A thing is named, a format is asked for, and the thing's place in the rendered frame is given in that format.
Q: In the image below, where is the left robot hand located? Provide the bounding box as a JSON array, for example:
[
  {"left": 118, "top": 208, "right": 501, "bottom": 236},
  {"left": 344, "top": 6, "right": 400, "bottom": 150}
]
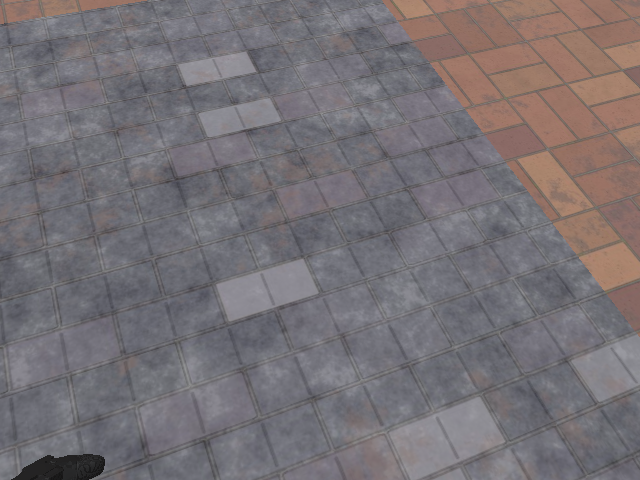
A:
[{"left": 11, "top": 454, "right": 105, "bottom": 480}]

